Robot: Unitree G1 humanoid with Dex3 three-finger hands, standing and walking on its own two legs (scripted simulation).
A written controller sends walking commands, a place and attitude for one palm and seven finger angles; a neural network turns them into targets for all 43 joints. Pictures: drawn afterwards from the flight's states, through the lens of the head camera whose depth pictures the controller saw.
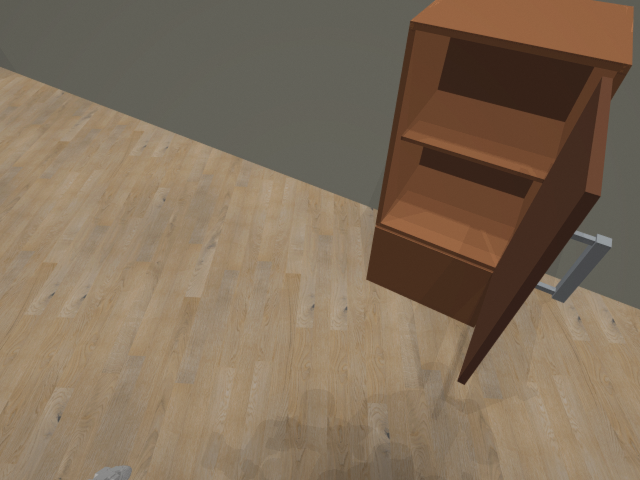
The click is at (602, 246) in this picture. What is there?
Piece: cupboard door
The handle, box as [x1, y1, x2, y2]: [535, 231, 611, 302]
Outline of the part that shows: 611,238 597,234 594,237 575,231 570,238 587,243 588,245 555,287 539,281 535,287 550,293 552,295 552,298 563,302 611,247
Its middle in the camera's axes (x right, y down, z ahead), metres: +0.40 +0.05 +0.63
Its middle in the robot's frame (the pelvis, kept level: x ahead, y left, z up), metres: +0.46 -0.38 -0.01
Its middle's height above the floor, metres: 0.76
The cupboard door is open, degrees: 90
